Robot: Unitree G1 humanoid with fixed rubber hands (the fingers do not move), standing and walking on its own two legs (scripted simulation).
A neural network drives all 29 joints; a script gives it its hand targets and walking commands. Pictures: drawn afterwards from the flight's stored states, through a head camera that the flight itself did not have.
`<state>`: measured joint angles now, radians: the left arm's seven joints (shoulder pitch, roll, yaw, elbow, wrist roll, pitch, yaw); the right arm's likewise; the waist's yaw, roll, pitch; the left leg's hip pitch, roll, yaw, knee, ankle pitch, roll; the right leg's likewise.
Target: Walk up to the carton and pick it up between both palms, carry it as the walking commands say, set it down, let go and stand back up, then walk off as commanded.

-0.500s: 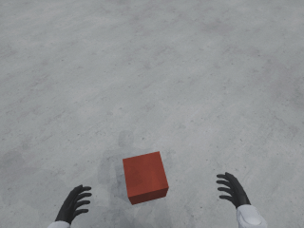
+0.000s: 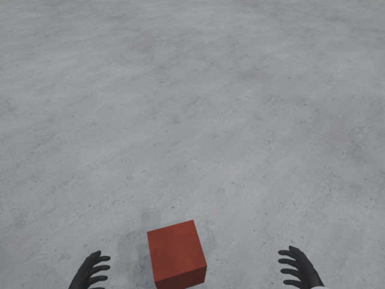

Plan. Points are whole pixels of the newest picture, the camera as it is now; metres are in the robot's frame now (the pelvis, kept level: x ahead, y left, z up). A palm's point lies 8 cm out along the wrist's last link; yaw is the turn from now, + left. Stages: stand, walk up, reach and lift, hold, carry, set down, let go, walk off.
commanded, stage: let go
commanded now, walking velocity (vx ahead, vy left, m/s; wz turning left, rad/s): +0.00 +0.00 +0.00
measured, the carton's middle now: (176, 258) +0.41 +0.06 -0.65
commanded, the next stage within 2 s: stand in 0.02 s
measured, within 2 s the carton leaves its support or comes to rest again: neither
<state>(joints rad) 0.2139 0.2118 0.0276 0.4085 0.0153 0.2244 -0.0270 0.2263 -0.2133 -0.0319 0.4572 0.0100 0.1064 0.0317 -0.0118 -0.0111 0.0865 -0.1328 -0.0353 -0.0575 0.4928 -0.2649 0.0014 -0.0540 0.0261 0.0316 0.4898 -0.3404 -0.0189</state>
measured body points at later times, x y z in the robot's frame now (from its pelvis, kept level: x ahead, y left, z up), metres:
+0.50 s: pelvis +0.02 +0.02 +0.00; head +0.03 +0.05 +0.45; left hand +0.17 +0.31 -0.11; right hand +0.14 -0.28 -0.08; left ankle +0.01 +0.12 -0.74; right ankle -0.04 -0.11 -0.74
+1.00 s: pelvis +0.01 +0.03 +0.01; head +0.01 +0.05 +0.46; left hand +0.13 +0.32 -0.11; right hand +0.11 -0.28 -0.09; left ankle +0.01 +0.12 -0.74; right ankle -0.04 -0.11 -0.74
